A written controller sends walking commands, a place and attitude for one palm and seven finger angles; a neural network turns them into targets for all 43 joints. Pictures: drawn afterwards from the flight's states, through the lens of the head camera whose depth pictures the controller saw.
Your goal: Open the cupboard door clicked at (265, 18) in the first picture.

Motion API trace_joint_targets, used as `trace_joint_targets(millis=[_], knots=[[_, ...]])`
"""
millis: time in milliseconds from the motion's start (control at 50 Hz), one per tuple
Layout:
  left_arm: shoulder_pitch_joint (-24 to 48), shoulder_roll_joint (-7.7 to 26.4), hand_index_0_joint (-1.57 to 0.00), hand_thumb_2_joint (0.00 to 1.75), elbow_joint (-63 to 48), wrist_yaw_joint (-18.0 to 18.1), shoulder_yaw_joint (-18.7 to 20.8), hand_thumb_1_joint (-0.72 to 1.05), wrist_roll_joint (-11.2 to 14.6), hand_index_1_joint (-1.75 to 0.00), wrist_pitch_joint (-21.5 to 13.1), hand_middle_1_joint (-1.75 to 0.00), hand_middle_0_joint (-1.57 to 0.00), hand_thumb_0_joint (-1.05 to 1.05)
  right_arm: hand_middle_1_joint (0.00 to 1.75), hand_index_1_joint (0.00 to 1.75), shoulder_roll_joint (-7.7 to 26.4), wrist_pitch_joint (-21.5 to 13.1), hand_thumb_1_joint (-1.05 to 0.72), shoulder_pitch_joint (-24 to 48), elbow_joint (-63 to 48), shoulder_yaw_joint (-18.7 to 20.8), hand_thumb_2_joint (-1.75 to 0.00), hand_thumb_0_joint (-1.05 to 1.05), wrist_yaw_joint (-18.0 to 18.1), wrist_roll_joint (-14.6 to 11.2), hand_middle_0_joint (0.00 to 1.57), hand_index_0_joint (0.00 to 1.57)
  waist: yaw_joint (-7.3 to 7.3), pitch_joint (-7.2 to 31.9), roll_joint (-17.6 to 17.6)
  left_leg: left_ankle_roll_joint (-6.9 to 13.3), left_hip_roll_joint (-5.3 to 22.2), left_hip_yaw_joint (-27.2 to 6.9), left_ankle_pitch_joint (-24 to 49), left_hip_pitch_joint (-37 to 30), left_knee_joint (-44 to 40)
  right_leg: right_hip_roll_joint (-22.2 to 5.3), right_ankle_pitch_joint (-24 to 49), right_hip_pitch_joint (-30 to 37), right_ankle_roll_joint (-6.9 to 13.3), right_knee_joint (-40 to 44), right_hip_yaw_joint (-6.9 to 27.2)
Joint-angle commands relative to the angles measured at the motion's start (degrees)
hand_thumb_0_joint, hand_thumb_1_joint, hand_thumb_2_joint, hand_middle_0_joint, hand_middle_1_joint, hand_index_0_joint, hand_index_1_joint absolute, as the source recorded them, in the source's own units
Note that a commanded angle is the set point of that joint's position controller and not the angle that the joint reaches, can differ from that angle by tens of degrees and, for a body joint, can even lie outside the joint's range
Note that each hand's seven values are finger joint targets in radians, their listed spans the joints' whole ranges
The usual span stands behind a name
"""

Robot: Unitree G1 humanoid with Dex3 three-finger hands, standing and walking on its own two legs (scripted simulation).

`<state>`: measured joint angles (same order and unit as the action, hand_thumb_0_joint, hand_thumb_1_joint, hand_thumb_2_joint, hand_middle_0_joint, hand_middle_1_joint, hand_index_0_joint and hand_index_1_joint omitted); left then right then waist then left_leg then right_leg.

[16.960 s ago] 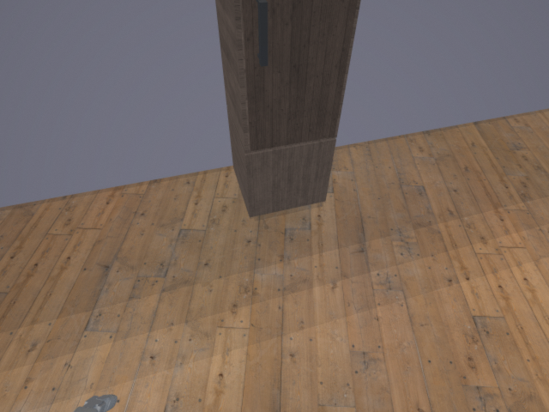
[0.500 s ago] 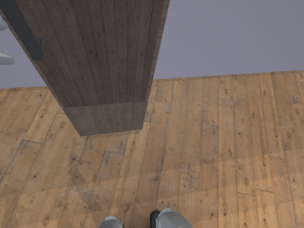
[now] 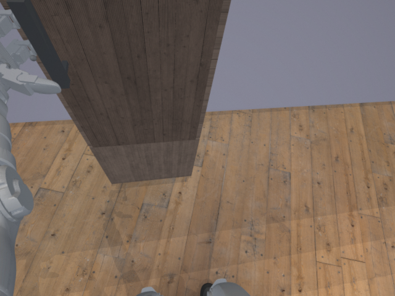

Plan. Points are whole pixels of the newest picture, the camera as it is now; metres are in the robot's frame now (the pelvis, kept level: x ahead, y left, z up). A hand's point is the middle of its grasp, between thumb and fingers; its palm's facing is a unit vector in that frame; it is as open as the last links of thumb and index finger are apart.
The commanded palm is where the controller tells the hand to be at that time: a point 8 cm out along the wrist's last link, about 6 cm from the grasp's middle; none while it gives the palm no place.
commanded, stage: slide the fingers in behind the handle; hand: left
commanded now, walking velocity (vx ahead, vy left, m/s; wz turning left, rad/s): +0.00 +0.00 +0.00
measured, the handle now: (46, 40) +0.57 +0.23 +0.14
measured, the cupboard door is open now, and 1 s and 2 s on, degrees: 0 0 0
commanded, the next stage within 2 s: close the thumb around the handle in 1.06 s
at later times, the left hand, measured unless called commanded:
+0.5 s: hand (55, 58) +0.52 +0.20 +0.14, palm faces +0.02 -1.00 +0.00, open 13.9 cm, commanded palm +0.50 +0.25 +0.13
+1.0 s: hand (54, 58) +0.52 +0.20 +0.14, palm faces +0.02 -1.00 +0.01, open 14.0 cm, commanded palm +0.50 +0.25 +0.13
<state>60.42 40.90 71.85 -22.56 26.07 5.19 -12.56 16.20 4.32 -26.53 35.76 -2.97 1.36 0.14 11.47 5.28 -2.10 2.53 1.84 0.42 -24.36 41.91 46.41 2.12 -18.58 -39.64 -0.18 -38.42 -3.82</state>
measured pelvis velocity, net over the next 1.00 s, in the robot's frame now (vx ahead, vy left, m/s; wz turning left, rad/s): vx -0.01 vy -0.01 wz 0.00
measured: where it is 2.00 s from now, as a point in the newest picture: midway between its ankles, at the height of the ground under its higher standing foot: outside the picture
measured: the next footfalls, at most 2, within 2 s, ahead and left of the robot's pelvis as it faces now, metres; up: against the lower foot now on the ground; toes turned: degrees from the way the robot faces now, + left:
none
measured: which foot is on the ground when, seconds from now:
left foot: down 0.00-1.00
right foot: down 0.00-1.00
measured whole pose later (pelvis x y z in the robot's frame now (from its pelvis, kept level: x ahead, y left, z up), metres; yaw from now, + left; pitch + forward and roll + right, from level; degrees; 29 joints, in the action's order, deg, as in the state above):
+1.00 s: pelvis -0.01 -0.01 +0.00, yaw +0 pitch +18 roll -3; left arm 60.1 37.0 72.5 -17.5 24.4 5.0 -15.0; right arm 16.5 2.3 -26.3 36.6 -2.3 1.2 0.0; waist 11.3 4.8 -2.1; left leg 1.8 2.0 0.8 -23.1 39.8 45.0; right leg 2.3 -18.1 -38.5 0.7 -38.7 -3.3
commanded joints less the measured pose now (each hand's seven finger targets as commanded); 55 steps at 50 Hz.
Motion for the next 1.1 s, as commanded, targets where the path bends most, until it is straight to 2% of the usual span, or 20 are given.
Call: trace_joint_targets(millis=[0,60,120,160,260,340,400,480,540,560,600,640,680,720,760,840,960,1020,1040,1080], knots=[[27.2,16.0,-0.3,0.3,-12.7,2.4,1.1,-0.5,0.1,-1.2,-3.8,-1.2,-0.3,0.0,0.3,0.3,11.1,-0.6,-0.9,-10.7,-1.8,4.0,-0.9,0.0,0.7,-0.1,0.2,0.2,0.36,23.9,-10.6,-1.7,0.8,-5.5,36.5,-23.6,-2.6,1.6,20.9,5.8,0.9,0.4,0.7],[25.4,14.9,-0.3,0.3,-13.5,3.3,1.0,-0.5,-0.1,-1.2,-4.6,-1.2,-0.3,0.0,0.3,0.3,10.9,-0.8,-0.9,-10.6,-2.0,4.2,-0.9,0.0,0.4,0.0,0.2,0.2,-0.25,26.2,-10.7,-1.6,0.8,-5.2,38.0,-25.0,-2.2,1.6,22.1,6.8,0.8,0.4,1.0],[26.5,12.5,-0.3,0.3,-13.6,2.9,-0.7,-0.5,0.6,-1.2,-4.7,-1.2,-0.3,0.0,0.3,0.3,10.9,-0.9,-0.9,-10.5,-1.9,4.2,-0.9,0.0,0.5,-0.1,0.2,0.2,0.81,25.6,-9.5,-1.2,0.7,-5.0,36.7,-24.4,-2.3,1.6,22.8,7.3,0.8,0.5,1.2],[26.6,14.3,-0.3,0.3,-11.9,2.5,0.6,-0.5,0.9,-1.2,-4.3,-1.2,-0.3,0.0,0.3,0.3,11.0,-0.9,-0.9,-10.2,-1.8,4.1,-0.9,0.0,0.6,-0.4,0.2,0.2,0.67,24.9,-8.1,-1.0,0.4,-4.6,33.6,-22.3,-2.8,1.5,22.9,8.9,0.7,0.8,1.5],[26.7,14.3,-0.3,0.3,-12.4,3.6,0.8,-0.5,0.4,-1.2,-4.7,-1.2,-0.3,0.0,0.3,0.3,10.7,-1.3,-0.9,-9.9,-2.0,4.0,-0.9,0.0,0.7,-0.3,0.2,0.2,0.18,24.8,-9.2,-0.8,0.1,-4.3,32.0,-21.6,-3.1,1.3,22.5,9.3,0.8,0.7,1.6],[26.8,14.4,-0.3,0.3,-13.0,4.4,1.1,-0.5,0.5,-1.2,-5.3,-1.2,-0.3,0.0,0.3,0.3,10.6,-1.5,-0.9,-9.8,-2.1,4.0,-0.9,0.0,0.7,-0.3,0.2,0.2,0.29,25.2,-7.8,-0.6,0.0,-4.0,30.8,-20.5,-3.3,1.2,23.4,10.8,0.7,0.6,1.9],[25.4,12.4,-0.3,0.3,-12.3,4.4,-0.1,-0.5,0.6,-1.2,-5.0,-1.2,-0.3,0.0,0.3,0.3,10.6,-1.7,-0.9,-9.5,-2.3,4.1,-0.9,0.0,0.5,-0.4,0.2,0.2,0.1,24.7,-6.5,-0.4,-0.3,-3.5,29.0,-19.3,-3.7,1.2,23.1,11.8,0.7,1.0,2.1],[26.3,13.2,-0.3,0.3,-11.5,5.1,0.3,-0.5,0.2,-1.2,-4.7,-1.2,-0.3,0.0,0.3,0.3,10.5,-1.8,-0.9,-9.7,-2.1,4.1,-0.9,0.0,0.7,-0.4,0.2,0.2,0.42,23.4,-6.0,-0.1,-0.4,-3.1,26.7,-17.7,-4.1,1.0,22.6,12.3,0.6,1.3,2.4],[26.9,13.8,-0.3,0.3,-13.6,5.7,1.2,-0.5,0.2,-1.2,-5.6,-1.2,-0.3,0.0,0.3,0.3,10.5,-2.1,-0.9,-9.9,-2.2,4.2,-0.9,0.0,0.6,-0.3,0.2,0.2,-0.03,26.0,-7.4,-0.3,-0.4,-3.0,28.1,-19.3,-3.9,1.0,23.7,12.9,0.7,1.0,2.6],[26.4,14.5,-0.3,0.3,-12.2,5.8,1.6,-0.5,0.0,-1.2,-5.6,-1.2,-0.3,0.0,0.3,0.3,10.5,-2.1,-0.9,-9.8,-2.1,4.1,-0.9,0.0,0.6,-0.3,0.2,0.2,0.01,24.7,-6.7,-0.2,-0.5,-2.9,27.0,-18.2,-3.9,1.0,23.0,12.8,0.6,1.2,2.6],[26.8,11.9,-0.3,0.3,-12.7,5.9,0.0,-0.5,0.2,-1.2,-5.9,-1.2,-0.3,0.0,0.3,0.3,10.3,-2.3,-0.9,-9.8,-2.1,4.2,-0.9,0.0,0.5,-0.3,0.2,0.2,0.21,24.4,-6.4,-0.2,-0.6,-2.8,26.3,-18.3,-4.2,1.1,22.8,13.0,0.6,1.4,2.7],[26.6,11.9,-0.3,0.3,-14.2,5.8,0.4,-0.5,0.4,-1.2,-6.4,-1.2,-0.3,0.0,0.3,0.3,10.3,-2.5,-0.9,-9.8,-2.1,4.4,-0.9,0.0,0.4,-0.2,0.2,0.2,-0.11,26.7,-8.1,-0.3,-0.6,-2.7,28.2,-20.3,-4.0,1.1,24.3,13.4,0.7,1.2,2.7],[24.8,14.1,-0.3,0.3,-13.1,5.6,1.9,-0.5,0.4,-1.2,-6.2,-1.2,-0.3,0.0,0.3,0.3,10.5,-2.4,-0.9,-9.9,-2.1,4.3,-0.9,0.0,0.5,-0.4,0.2,0.2,-0.58,26.3,-6.6,-0.2,-0.5,-2.5,28.2,-19.0,-4.0,1.1,24.9,14.3,0.7,1.2,2.8],[25.9,12.2,-0.3,0.3,-12.1,5.3,0.3,-0.5,0.5,-1.2,-5.9,-1.2,-0.3,0.0,0.3,0.3,10.3,-2.3,-0.9,-9.7,-1.8,4.2,-0.9,0.0,0.6,-0.4,0.2,0.2,0.2,23.3,-6.4,0.0,-0.7,-2.5,26.8,-17.8,-4.3,1.0,24.0,13.5,0.7,1.6,2.9],[25.5,14.2,-0.3,0.3,-11.2,5.2,1.1,-0.5,0.0,-1.2,-5.5,-1.2,-0.3,0.0,0.3,0.3,10.6,-2.3,-0.9,-9.5,-1.9,4.1,-0.9,0.0,0.8,-0.6,0.2,0.2,-0.05,22.9,-6.7,-0.1,-0.6,-2.5,25.7,-17.3,-4.5,0.9,22.8,13.1,0.7,1.6,2.8],[26.8,12.4,-0.3,0.3,-13.0,5.0,-0.1,-0.5,0.1,-1.2,-6.1,-1.2,-0.3,0.0,0.3,0.3,10.4,-2.5,-0.9,-9.8,-1.9,4.3,-0.9,0.0,0.7,-0.4,0.2,0.2,0.14,25.4,-8.2,-0.4,-0.5,-3.2,28.3,-20.4,-4.2,1.0,23.1,12.1,0.8,1.2,2.5],[26.3,10.0,-0.3,0.3,-10.6,5.3,-1.0,-0.5,0.9,-1.2,-5.5,-1.2,-0.3,0.0,0.3,0.3,10.6,-2.5,-0.9,-10.0,-1.3,4.4,-0.9,0.0,0.7,-0.4,0.2,0.2,0.69,23.0,-5.8,-0.5,-0.2,-3.7,27.9,-20.2,-4.4,1.2,21.4,10.3,0.7,1.5,2.0],[28.3,8.1,-0.3,0.3,-12.2,5.9,-2.7,-0.5,0.3,-1.2,-5.6,-1.2,-0.3,0.0,0.3,0.3,10.4,-2.8,-0.9,-10.1,-1.1,4.4,-0.9,0.0,0.5,-0.1,0.2,0.2,0.81,23.0,-9.3,-0.9,-0.1,-4.4,29.8,-22.5,-4.2,1.1,20.1,7.7,1.1,1.1,1.6],[28.3,8.4,-0.3,0.3,-13.4,6.3,-1.9,-0.5,0.3,-1.2,-5.9,-1.2,-0.3,0.0,0.3,0.3,10.4,-2.8,-0.9,-10.3,-1.0,4.6,-0.9,0.0,0.3,0.1,0.2,0.2,0.48,25.1,-8.9,-1.0,0.1,-4.7,31.2,-23.8,-3.9,1.2,20.6,7.9,0.9,0.9,1.5],[27.2,10.2,-0.3,0.3,-12.6,6.9,-0.1,-0.5,0.5,-1.2,-6.1,-1.2,-0.3,0.0,0.3,0.3,10.6,-2.8,-0.9,-10.3,-1.1,4.5,-0.9,0.0,0.3,0.1,0.2,0.2,0.28,24.8,-7.1,-1.1,0.2,-4.5,31.2,-22.8,-3.8,1.3,21.0,8.5,0.9,0.8,1.7]])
